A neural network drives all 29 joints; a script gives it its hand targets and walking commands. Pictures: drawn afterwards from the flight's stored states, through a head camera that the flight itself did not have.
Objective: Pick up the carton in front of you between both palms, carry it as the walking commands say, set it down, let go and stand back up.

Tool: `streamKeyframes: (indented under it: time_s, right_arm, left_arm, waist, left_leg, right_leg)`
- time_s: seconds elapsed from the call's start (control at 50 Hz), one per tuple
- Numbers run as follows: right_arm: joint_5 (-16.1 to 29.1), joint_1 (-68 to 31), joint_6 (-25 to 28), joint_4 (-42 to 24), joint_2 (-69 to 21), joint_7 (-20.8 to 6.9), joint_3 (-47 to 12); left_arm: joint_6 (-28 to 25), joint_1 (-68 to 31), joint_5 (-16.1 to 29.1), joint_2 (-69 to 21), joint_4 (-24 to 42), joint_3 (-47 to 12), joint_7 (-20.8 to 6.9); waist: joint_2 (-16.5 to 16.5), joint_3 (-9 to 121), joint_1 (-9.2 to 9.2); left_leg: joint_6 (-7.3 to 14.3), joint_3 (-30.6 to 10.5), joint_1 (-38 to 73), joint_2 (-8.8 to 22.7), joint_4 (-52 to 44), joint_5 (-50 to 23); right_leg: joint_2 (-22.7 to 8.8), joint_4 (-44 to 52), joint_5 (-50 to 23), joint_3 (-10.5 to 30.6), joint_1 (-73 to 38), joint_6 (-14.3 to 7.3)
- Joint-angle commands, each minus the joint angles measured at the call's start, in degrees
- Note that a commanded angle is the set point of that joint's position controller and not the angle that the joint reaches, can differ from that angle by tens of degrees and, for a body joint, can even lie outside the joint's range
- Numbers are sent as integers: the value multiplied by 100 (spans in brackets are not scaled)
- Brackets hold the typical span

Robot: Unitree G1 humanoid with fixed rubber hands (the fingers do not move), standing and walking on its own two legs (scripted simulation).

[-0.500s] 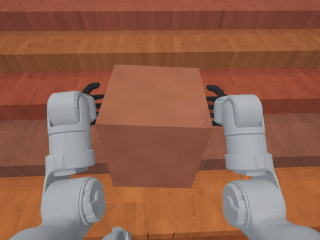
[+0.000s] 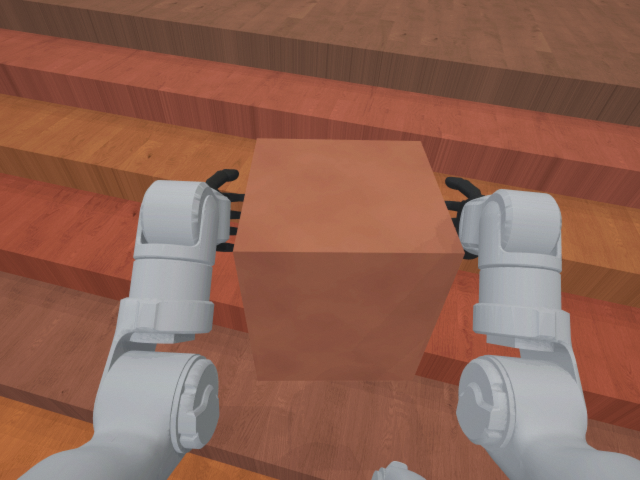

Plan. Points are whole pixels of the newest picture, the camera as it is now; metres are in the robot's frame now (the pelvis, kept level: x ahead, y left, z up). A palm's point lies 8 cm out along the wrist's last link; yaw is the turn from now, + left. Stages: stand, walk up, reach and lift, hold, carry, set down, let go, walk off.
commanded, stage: carry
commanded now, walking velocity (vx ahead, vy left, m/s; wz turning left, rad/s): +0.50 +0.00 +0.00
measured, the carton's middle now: (337, 263) +0.38 +0.03 +0.09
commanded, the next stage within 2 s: none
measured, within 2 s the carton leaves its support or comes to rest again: neither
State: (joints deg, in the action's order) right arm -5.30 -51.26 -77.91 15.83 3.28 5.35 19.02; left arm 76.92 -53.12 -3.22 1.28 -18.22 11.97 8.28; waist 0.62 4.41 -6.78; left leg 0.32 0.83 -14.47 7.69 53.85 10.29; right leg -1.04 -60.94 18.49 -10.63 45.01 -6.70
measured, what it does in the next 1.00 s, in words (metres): climbs: left foot 0.13 m higher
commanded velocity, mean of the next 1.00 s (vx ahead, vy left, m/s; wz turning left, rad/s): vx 0.50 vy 0.00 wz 0.00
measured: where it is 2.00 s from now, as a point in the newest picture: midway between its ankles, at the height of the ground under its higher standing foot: (346, 169)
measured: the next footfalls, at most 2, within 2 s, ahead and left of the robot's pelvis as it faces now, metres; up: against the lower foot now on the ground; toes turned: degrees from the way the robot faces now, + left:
left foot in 0.54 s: +0.51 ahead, +0.15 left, +0.13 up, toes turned +7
right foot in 1.06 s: +0.78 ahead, -0.07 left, +0.26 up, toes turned -7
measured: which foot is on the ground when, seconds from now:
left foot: up 0.00-0.52, down 0.54-1.00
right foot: down 0.00-0.56, up 0.58-1.00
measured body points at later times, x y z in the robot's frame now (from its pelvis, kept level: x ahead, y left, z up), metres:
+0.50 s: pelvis +0.26 +0.04 +0.11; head +0.26 +0.01 +0.56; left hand +0.65 +0.17 +0.31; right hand +0.65 -0.13 +0.29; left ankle +0.46 +0.16 -0.47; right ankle +0.12 -0.08 -0.64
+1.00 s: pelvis +0.53 +0.05 +0.24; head +0.54 +0.08 +0.69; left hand +0.92 +0.20 +0.42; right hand +0.91 -0.10 +0.43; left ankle +0.47 +0.15 -0.51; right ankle +0.68 -0.07 -0.27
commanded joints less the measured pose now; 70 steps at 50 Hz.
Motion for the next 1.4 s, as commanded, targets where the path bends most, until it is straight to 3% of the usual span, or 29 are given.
streamKeyframes:
  time_s: [0.0, 0.08, 0.18, 0.26, 0.3, 0.36, 0.42, 0.48, 0.5, 0.52, 0.54, 0.56, 0.58, 0.62, 0.68, 0.74, 0.82, 0.9, 0.98, 1.04, 1.06, 1.08, 1.1, 1.12, 1.14, 1.18, 1.26, 1.32, 1.38]
  right_arm:
    - [1967, -4079, 185, -453, -6122, -1099, -2607]
    - [2097, -4605, 235, -1429, -6175, -867, -2984]
    - [2045, -3927, 199, -1645, -5953, -721, -3428]
    - [2163, -3852, 48, -1350, -5838, -776, -3651]
    - [2242, -4008, -5, -1164, -5819, -821, -3682]
    - [2371, -4257, -63, -884, -5781, -827, -3578]
    - [2569, -4444, -101, -620, -6066, -796, -3516]
    - [2700, -4215, -56, -217, -6472, -838, -3334]
    - [2762, -4231, 4, -265, -6632, -883, -3330]
    - [2827, -4397, 79, -410, -6756, -943, -3376]
    - [2981, -4712, 167, -495, -6945, -1027, -3414]
    - [3120, -4670, 289, -552, -7013, -1110, -3445]
    - [3354, -4852, 339, -817, -7258, -1182, -3522]
    - [3566, -5551, 477, -1622, -7441, -1256, -3714]
    - [3578, -5436, 491, -2032, -7460, -1221, -3829]
    - [3231, -4742, 417, -2009, -7100, -1133, -3871]
    - [2820, -4086, 275, -1722, -6407, -1077, -3808]
    - [2716, -4194, 109, -1458, -5978, -1192, -3592]
    - [2601, -4010, -48, -809, -5808, -1297, -3194]
    - [2383, -3794, -49, -207, -5851, -1302, -2867]
    - [2330, -3864, -17, -115, -5923, -1301, -2794]
    - [2300, -3988, 30, -113, -5987, -1285, -2746]
    - [2226, -4106, 92, -159, -6007, -1266, -2758]
    - [2196, -3854, 161, -146, -6257, -1247, -2726]
    - [2051, -4028, 232, -295, -6078, -1173, -2627]
    - [2016, -4337, 287, -847, -6252, -1067, -2741]
    - [2140, -4385, 297, -1459, -6135, -836, -3113]
    - [2193, -4095, 246, -1527, -6092, -785, -3397]
    - [2219, -3884, 108, -1343, -5978, -776, -3570]
  left_arm:
    - [-263, -4745, 3049, -6923, 1193, -2805, -1470]
    - [-350, -5272, 3373, -7157, 2173, -3082, -1537]
    - [-182, -4407, 2967, -6594, 2286, -3091, -1440]
    - [-4, -3890, 2638, -5937, 1818, -2984, -1455]
    - [52, -4021, 2588, -5746, 1653, -2910, -1496]
    - [138, -4190, 2563, -5583, 1426, -2727, -1553]
    - [220, -4098, 2470, -5575, 1021, -2447, -1552]
    - [218, -3793, 2221, -5639, 518, -2063, -1525]
    - [180, -3851, 2126, -5732, 519, -2023, -1524]
    - [126, -3933, 2071, -5767, 580, -1988, -1521]
    - [57, -3886, 1906, -5800, 623, -1920, -1504]
    - [5, -3552, 1792, -5938, 454, -1817, -1477]
    - [-63, -3706, 1617, -5738, 601, -1771, -1395]
    - [-125, -4109, 1695, -5945, 1087, -1927, -1318]
    - [-159, -4238, 1900, -5974, 1691, -2296, -1200]
    - [-171, -3799, 1995, -6024, 1847, -2711, -1164]
    - [-78, -3764, 2190, -6000, 1832, -3101, -1220]
    - [34, -3956, 2283, -5813, 1478, -3142, -1210]
    - [126, -4096, 2421, -5946, 1012, -3005, -1153]
    - [101, -3903, 2477, -6208, 470, -2703, -1176]
    - [59, -3901, 2486, -6302, 402, -2628, -1212]
    - [-8, -4055, 2542, -6489, 439, -2641, -1260]
    - [-83, -4011, 2650, -6712, 458, -2634, -1340]
    - [-236, -4185, 2760, -6599, 716, -2640, -1385]
    - [-268, -4385, 2950, -6942, 816, -2678, -1446]
    - [-401, -5059, 3195, -7157, 1601, -2941, -1527]
    - [-389, -5016, 3345, -7149, 2099, -3080, -1546]
    - [-254, -4500, 3036, -6740, 2105, -3047, -1471]
    - [-100, -4047, 2762, -6175, 1851, -2940, -1442]
  waist:
    - [-1008, 3873, 92]
    - [-636, 2830, 187]
    - [-320, 2742, 192]
    - [-738, 2397, -66]
    - [-480, 1717, -84]
    - [-590, 927, 324]
    - [-1079, 939, 523]
    - [-1734, 2179, 1198]
    - [-1766, 2653, 1604]
    - [-1344, 3004, 1972]
    - [-142, 2904, 1624]
    - [1969, 4059, 1250]
    - [1153, 4347, 1318]
    - [395, 3176, 967]
    - [214, 2711, 918]
    - [43, 2708, 960]
    - [452, 2607, 1394]
    - [235, 1607, 1078]
    - [1325, 1516, 799]
    - [1620, 2243, 275]
    - [1585, 2635, -71]
    - [896, 3156, -323]
    - [859, 3059, -478]
    - [-1946, 3510, 25]
    - [-1263, 3946, 55]
    - [-378, 3173, 217]
    - [-320, 2588, 392]
    - [-187, 2482, 246]
    - [-658, 2299, -10]
  left_leg:
    - [208, -1148, -2606, -1258, 5088, 289]
    - [642, -665, -3716, -801, 4634, 361]
    - [480, 7, -4430, -491, 3403, 785]
    - [546, 51, -6847, -304, 6078, 1656]
    - [563, -55, -7637, -259, 6581, 2111]
    - [427, 349, -6655, -45, 4901, 1492]
    - [445, 1040, -4232, -121, 2582, 996]
    - [824, 1734, -1724, -975, 1090, 49]
    - [772, 1729, -1000, -1187, 321, 94]
    - [591, 1321, 250, -1374, -1414, -290]
    - [712, -537, 1536, -436, -2047, -1839]
    - [1909, -4063, 2586, 1156, -2997, -2318]
    - [2029, -4140, 2381, 998, -2845, -1018]
    - [1570, -3259, 1522, 807, -2653, 472]
    - [1302, -2367, 1197, 740, -2957, 1562]
    - [1478, -1886, 1807, 773, -3020, 265]
    - [1736, -2127, 3487, 1316, -3156, -287]
    - [1071, -1121, 2214, 625, -3843, 1112]
    - [1140, 467, 1049, 128, -4731, -1557]
    - [931, 1003, 1413, 338, -3273, -7721]
    - [801, 1030, 1731, 403, -2191, -8634]
    - [479, 1087, 1660, 58, -501, -8011]
    - [410, 544, 207, -30, 692, -5157]
    - [-162, 143, -2230, -1410, 3495, 149]
    - [158, -1165, -2479, -1244, 4998, 300]
    - [470, -878, -3426, -1006, 5276, 293]
    - [627, -539, -4158, -595, 4642, 403]
    - [509, -12, -4737, -444, 4070, 603]
    - [597, 106, -6776, -346, 6160, 1608]
  right_leg:
    - [-1505, 2868, -4008, 4578, -5560, -1360]
    - [-1276, 3181, -619, 3461, -5045, -606]
    - [-1483, 3583, -1856, 2695, -5566, -818]
    - [-2035, 4009, -1518, 3198, -6751, -1210]
    - [-2041, 4272, -855, 2952, -6640, -974]
    - [-1347, 4976, 335, 1928, -4991, -425]
    - [-964, 5907, -1838, 720, -3746, -511]
    - [-1072, 4148, -8581, 13, -4390, -280]
    - [-1154, 2908, -9185, -61, -4809, -113]
    - [-898, 1174, -8331, -131, -4627, 140]
    - [-223, -256, -3781, 528, -3142, 402]
    - [801, -3222, -370, 1325, -1334, 701]
    - [589, -4274, -590, 2322, -1131, 413]
    - [176, -4368, -725, 1889, -136, 215]
    - [-186, -4182, -613, 1549, 458, -30]
    - [-236, -3595, -305, 1109, 1024, 31]
    - [-279, -6141, 943, 1137, 3754, -91]
    - [-439, -4776, 573, 588, 3576, 49]
    - [-460, -2199, -6, -91, 1062, 50]
    - [296, -405, -398, -676, -936, -181]
    - [548, 389, -289, -757, -1635, -167]
    - [647, 1713, -821, -419, -2817, -116]
    - [163, 2713, -1162, 1179, -3917, -223]
    - [-1635, 3594, -4107, 4848, -5644, -1280]
    - [-1621, 3111, -4506, 4801, -5731, -1462]
    - [-1344, 2916, -2440, 3850, -5186, -955]
    - [-1269, 3525, -284, 3023, -5047, -570]
    - [-1398, 3678, -1573, 2668, -5456, -781]
    - [-1821, 3954, -1645, 2966, -6624, -1060]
